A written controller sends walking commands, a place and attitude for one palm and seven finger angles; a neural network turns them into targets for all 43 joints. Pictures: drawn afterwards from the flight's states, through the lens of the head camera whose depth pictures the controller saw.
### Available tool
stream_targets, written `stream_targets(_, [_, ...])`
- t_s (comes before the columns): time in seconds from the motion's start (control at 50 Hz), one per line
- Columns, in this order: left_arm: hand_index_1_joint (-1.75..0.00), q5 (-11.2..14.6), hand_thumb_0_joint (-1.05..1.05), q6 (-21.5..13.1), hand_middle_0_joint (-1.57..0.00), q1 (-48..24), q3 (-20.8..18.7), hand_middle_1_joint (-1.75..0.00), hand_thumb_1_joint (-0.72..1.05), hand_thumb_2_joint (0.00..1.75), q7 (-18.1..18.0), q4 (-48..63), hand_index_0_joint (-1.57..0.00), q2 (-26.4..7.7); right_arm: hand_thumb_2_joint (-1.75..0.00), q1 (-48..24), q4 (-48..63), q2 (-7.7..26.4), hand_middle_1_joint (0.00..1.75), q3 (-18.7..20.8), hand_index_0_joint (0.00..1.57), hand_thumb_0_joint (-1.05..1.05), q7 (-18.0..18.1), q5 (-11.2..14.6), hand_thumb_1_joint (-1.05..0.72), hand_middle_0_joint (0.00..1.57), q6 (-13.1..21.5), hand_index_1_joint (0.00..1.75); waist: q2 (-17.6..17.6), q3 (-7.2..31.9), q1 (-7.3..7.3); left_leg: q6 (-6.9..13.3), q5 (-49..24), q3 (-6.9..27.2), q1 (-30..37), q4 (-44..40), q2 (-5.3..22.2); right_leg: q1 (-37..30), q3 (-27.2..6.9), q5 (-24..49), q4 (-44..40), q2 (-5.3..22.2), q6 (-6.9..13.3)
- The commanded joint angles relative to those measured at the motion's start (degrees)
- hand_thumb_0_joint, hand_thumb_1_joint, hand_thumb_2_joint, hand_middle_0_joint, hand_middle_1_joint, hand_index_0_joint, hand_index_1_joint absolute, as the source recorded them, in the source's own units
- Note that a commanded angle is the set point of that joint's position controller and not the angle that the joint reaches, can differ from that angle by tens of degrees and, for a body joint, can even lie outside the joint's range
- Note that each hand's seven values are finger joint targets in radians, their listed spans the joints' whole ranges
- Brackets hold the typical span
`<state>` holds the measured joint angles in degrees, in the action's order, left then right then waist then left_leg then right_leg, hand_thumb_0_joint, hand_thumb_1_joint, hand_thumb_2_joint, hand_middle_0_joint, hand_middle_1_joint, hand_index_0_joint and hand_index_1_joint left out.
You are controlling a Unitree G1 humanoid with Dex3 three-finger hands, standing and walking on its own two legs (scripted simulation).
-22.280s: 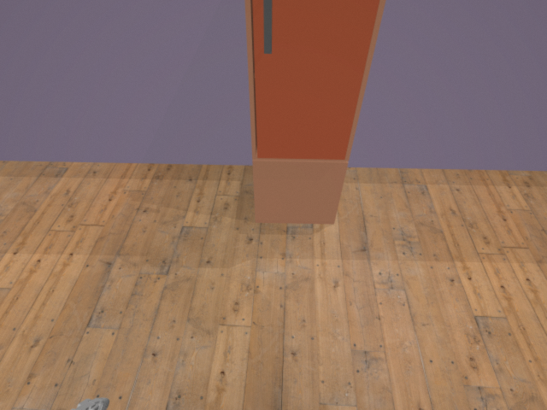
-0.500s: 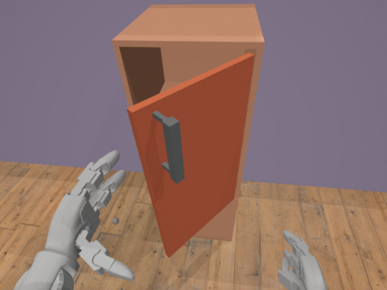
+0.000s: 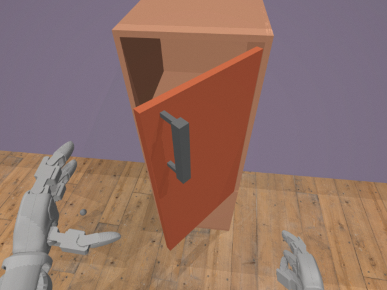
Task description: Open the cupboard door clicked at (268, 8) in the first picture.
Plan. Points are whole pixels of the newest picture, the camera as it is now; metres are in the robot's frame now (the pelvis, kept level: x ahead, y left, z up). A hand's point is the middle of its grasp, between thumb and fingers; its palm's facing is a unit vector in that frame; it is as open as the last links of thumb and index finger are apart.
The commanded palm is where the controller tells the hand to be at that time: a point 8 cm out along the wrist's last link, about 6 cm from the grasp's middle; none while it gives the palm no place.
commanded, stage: draw the hand back to the body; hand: left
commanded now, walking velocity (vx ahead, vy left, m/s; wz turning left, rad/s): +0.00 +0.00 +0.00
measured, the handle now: (175, 148) +0.33 +0.08 +0.15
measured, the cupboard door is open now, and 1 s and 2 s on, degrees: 50 50 50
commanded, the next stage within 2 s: step back with the hand held close in 0.86 s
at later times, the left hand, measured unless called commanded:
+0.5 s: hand (55, 187) +0.22 +0.27 +0.15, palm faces +0.43 -0.81 -0.40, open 8.9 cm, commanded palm +0.17 +0.30 +0.17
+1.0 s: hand (61, 190) +0.22 +0.26 +0.15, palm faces +0.44 -0.81 -0.39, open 7.4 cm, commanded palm +0.17 +0.29 +0.18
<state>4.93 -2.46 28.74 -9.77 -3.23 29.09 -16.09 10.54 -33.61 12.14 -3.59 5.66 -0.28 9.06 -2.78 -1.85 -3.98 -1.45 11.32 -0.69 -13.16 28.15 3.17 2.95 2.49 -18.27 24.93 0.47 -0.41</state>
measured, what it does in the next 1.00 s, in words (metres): stands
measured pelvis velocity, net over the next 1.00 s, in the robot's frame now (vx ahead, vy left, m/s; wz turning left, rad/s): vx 0.02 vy -0.01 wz -0.02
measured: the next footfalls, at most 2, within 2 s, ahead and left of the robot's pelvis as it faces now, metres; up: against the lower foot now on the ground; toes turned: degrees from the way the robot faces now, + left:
none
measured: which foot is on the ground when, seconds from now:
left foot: down 0.00-1.00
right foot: down 0.00-1.00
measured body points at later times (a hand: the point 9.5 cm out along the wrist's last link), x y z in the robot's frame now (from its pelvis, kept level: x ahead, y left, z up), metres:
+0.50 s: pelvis +0.02 +0.01 +0.00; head +0.02 -0.01 +0.45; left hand +0.19 +0.31 +0.17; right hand +0.21 -0.22 -0.08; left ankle +0.05 +0.14 -0.74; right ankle -0.05 -0.12 -0.74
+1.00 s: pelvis +0.02 -0.01 +0.01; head +0.02 -0.03 +0.45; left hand +0.19 +0.30 +0.17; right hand +0.21 -0.23 -0.08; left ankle +0.05 +0.14 -0.74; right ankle -0.05 -0.12 -0.74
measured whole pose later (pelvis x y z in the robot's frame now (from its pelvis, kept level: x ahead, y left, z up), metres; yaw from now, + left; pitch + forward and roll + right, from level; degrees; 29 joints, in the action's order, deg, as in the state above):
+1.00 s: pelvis +0.02 -0.01 +0.01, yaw -1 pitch -3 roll +0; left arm 4.1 -4.3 25.7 -19.2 -6.2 20.6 -18.6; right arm 10.0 -36.2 12.6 -0.6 5.5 -0.3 3.8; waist -3.0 -1.8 -4.2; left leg -1.9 11.1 -2.1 -9.0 23.4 3.4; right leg -0.8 1.3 -17.3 19.7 0.4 -0.1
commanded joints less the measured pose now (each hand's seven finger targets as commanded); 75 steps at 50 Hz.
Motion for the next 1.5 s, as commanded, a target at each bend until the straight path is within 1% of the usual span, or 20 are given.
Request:
stream_targets(0.0, [-0.3,-1.55,0.0,-5.69,-0.17,-4.86,-6.64,-0.3,0.09,0.55,-2.99,11.24,-0.17,-9.24,-0.9,-7.89,8.55,5.94,0.3,3.28,0.2,0.0,0.58,-0.51,-0.9,0.2,1.78,0.3,0.92,5.4,0.42,2.62,-6.16,-1.62,12.48,-4.51,-1.71,8.4,-0.16,10.13,-7.85,-0.8,0.67])
stream_targets(0.08, [-0.3,-1.88,0.0,-6.32,-0.18,-5.09,-7.34,-0.3,0.23,0.62,-3.7,12.37,-0.18,-9.23,-0.9,-7.66,8.03,5.84,0.3,3.54,0.2,0.0,0.31,-0.55,-0.9,0.2,1.18,0.3,-1.77,6.49,0.5,2.32,-8.76,-1.53,13.69,-4.95,-1.68,7.31,0.22,12.62,-6.99,-0.86,0.82])
stream_targets(0.14, [-0.3,-1.61,0.0,-6.17,-0.18,-3.65,-9.47,-0.3,0.34,0.66,-4.03,10.42,-0.18,-10.15,-0.9,-7.64,7.83,5.96,0.3,3.8,0.2,0.0,0.26,-0.46,-0.9,0.2,0.48,0.3,0.95,5.9,0.3,2.33,-9.97,-1.58,13.02,-5.19,-1.57,6.36,0.41,14.36,-6.94,-0.98,0.71])
stream_targets(0.46, [-0.3,-0.83,0.0,-5.44,-0.2,-7.38,-17.07,-0.3,0.9,0.9,-4.56,4.71,-0.2,-14.15,-0.9,-7.29,6.9,6.45,0.3,4.93,0.2,0.0,0.13,0.03,-0.9,0.2,-2.33,0.3,-1.07,6.15,0.17,2.27,-14.46,-2.72,13.94,-5.14,-1.55,5.64,0.07,18.98,-7.39,-1.08,0.56])
stream_targets(0.54, [-0.3,-0.9,0.0,-5.44,-0.2,-7.34,-14.92,-0.3,0.9,0.9,-4.24,4.59,-0.2,-12.47,-0.9,-7.51,7.1,6.64,0.3,5.11,0.2,0.0,-0.05,0.0,-0.9,0.2,-2.14,0.3,-0.25,5.69,0.34,2.46,-13.86,-2.83,14.02,-5.42,-1.64,5.83,0.08,18.67,-7.74,-1.06,0.35])
stream_targets(0.56, [-0.3,-1.02,0.0,-5.56,-0.2,-8.01,-15.19,-0.3,0.9,0.9,-4.33,5.55,-0.2,-13.04,-0.9,-7.28,7.12,6.87,0.3,5.15,0.2,0.0,-0.11,-0.07,-0.9,0.2,-2.07,0.3,-1.69,6.92,0.29,2.46,-14.49,-2.76,14.4,-5.23,-1.79,5.35,-0.03,19.17,-7.54,-1.02,0.45])
stream_targets(0.7, [-0.3,-0.93,0.0,-5.7,-0.2,-6.69,-17.19,-0.3,0.9,0.9,-4.35,4.94,-0.2,-14.65,-0.9,-7.6,6.99,6.59,0.3,5.29,0.2,0.0,0.07,-0.12,-0.9,0.2,-2.16,0.3,0.65,6.86,-0.17,2.7,-15.59,-3.4,14.02,-4.65,-2.02,4.66,-0.23,22.28,-7.95,-0.92,0.23])
stream_targets(0.74, [-0.3,-0.9,0.0,-5.64,-0.2,-7.08,-16.71,-0.3,0.9,0.9,-4.26,4.74,-0.2,-14.01,-0.9,-7.54,6.96,6.39,0.3,5.15,0.2,0.0,0.09,-0.1,-0.9,0.2,-2.37,0.3,-0.72,6.34,0.06,2.59,-15.07,-3.3,13.96,-4.86,-2.08,5.0,-0.15,21.47,-7.91,-0.87,0.2])
stream_targets(0.94, [-0.3,-0.77,0.0,-6.05,-0.2,-7.68,-16.38,-0.3,0.9,0.9,-4.05,3.21,-0.2,-13.74,-0.9,-7.89,6.74,6.37,0.3,5.33,0.2,0.0,0.43,-0.18,-0.9,0.2,-2.21,0.3,0.98,5.47,0.04,2.92,-13.35,-3.56,14.23,-5.11,-2.14,5.76,-0.35,20.15,-8.96,-0.8,-0.1])
stream_targets(0.96, [-0.3,-0.91,0.0,-6.74,-0.2,-10.44,-15.78,-0.3,0.9,0.9,-4.03,8.86,-0.2,-14.15,-0.9,-8.29,7.39,6.26,0.3,5.24,0.2,0.0,0.3,-0.14,-0.9,0.2,-1.85,0.3,-0.96,7.37,0.03,2.95,-13.75,-3.25,15.07,-4.88,-2.39,5.16,-0.61,20.5,-8.82,-0.76,-0.01])
stream_targets(0.98, [-0.3,-1.15,0.0,-8.47,-0.2,-12.48,-22.43,-0.3,0.9,0.9,-4.26,10.46,-0.2,-21.7,-0.9,-7.17,8.5,7.47,0.3,5.12,0.2,0.0,-0.08,0.49,-0.9,0.2,-3.16,0.3,-0.38,1.84,2.39,3.69,-12.54,-3.85,12.32,-1.68,-0.99,12.14,-4.12,27.01,-11.32,2.09,-0.37])
stream_targets(1.0, [-0.3,-1.46,0.0,-9.03,-0.2,-11.26,-22.67,-0.3,0.9,0.9,-4.03,8.29,-0.2,-21.59,-0.9,-7.2,7.6,6.87,0.3,5.07,0.2,0.0,-0.12,0.35,-0.9,0.2,-4.27,0.3,0.88,2.72,2.37,3.52,-12.26,-2.81,10.65,-0.78,-1.42,10.56,-4.05,30.97,-10.38,3.24,-0.28])
stream_targets(1.02, [-0.3,-1.36,0.0,-8.5,-0.2,-5.26,-18.92,-0.3,0.9,0.9,-3.42,5.14,-0.2,-16.88,-0.9,-7.4,7.74,6.81,0.3,5.35,0.2,0.0,-0.21,0.32,-0.9,0.2,-4.96,0.3,3.37,3.62,2.76,3.35,-14.21,-3.03,10.51,0.14,-1.14,10.28,-3.82,34.36,-9.11,3.63,-0.63])
stream_targets(1.04, [-0.3,-1.5,0.0,-8.05,-0.2,-2.7,-17.7,-0.3,0.9,0.9,-3.1,4.39,-0.2,-15.51,-0.9,-6.83,8.71,7.31,0.3,5.81,0.2,0.0,-0.37,0.45,-0.9,0.2,-5.64,0.3,4.23,5.53,2.76,3.24,-16.53,-3.2,10.57,0.46,-0.75,9.32,-3.22,36.01,-7.65,3.63,-0.93])
stream_targets(1.06, [-0.3,-1.56,0.0,-7.85,-0.2,-1.46,-17.46,-0.3,0.9,0.9,-3.07,4.75,-0.2,-15.16,-0.9,-6.53,9.38,7.53,0.3,6.13,0.2,0.0,-0.48,0.66,-0.9,0.2,-6.27,0.3,2.75,7.61,2.88,3.21,-19.07,-3.56,11.26,0.46,-0.26,8.82,-2.99,36.57,-6.38,3.57,-1.04])
stream_targets(1.14, [-0.3,-1.41,0.0,-7.6,-0.2,1.05,-19.33,-0.3,0.9,0.9,-3.52,7.06,-0.2,-17.09,-0.9,-6.2,11.38,7.59,0.3,6.71,0.2,0.0,-0.4,1.25,-0.9,0.2,-8.15,0.3,2.37,11.42,2.97,2.98,-26.67,-3.67,12.14,0.58,1.35,8.26,-2.15,37.02,-3.4,2.75,-1.39])
stream_targets(1.18, [-0.3,-1.3,0.0,-7.44,-0.2,1.3,-20.19,-0.3,0.9,0.9,-3.8,8.1,-0.2,-17.96,-0.9,-6.22,12.29,7.51,0.3,6.85,0.2,0.0,-0.39,1.46,-0.9,0.2,-8.76,0.3,3.56,11.82,3.04,2.82,-27.19,-3.63,11.59,0.62,1.77,8.59,-2.13,36.29,-2.48,2.48,-1.42])
stream_targets(1.24, [-0.3,-1.14,0.0,-7.62,-0.2,2.81,-21.56,-0.3,0.9,0.9,-4.43,10.5,-0.2,-19.12,-0.9,-6.24,13.25,7.41,0.3,6.92,0.2,0.0,-0.26,1.62,-0.9,0.2,-9.24,0.3,1.69,12.65,2.78,2.75,-27.13,-3.25,9.97,-0.03,2.29,8.15,-2.08,33.25,-0.75,1.95,-1.3])
stream_targets(1.36, [-0.3,-1.09,0.0,-9.05,-0.2,4.52,-22.34,-0.3,0.9,0.9,-5.32,13.02,-0.2,-18.89,-0.9,-5.24,13.73,7.77,0.3,7.16,0.2,0.0,-0.54,1.64,-0.9,0.2,-8.02,0.3,-2.88,10.79,3.04,2.65,-15.7,-1.56,3.88,-3.1,3.4,9.35,-2.27,20.19,0.9,0.45,-1.18])
stream_targets(1.48, [-0.3,-1.84,0.0,-11.56,-0.2,3.97,-22.88,-0.3,0.9,0.9,-5.98,12.94,-0.2,-17.34,-0.9,-4.54,13.53,8.56,0.3,6.96,0.2,0.0,-0.65,1.62,-0.9,0.2,-4.77,0.3,-8.06,5.43,3.44,4.63,18.18,3.41,-14.52,-11.7,5.94,4.91,-1.81,3.45,6.15,-1.88,-0.82])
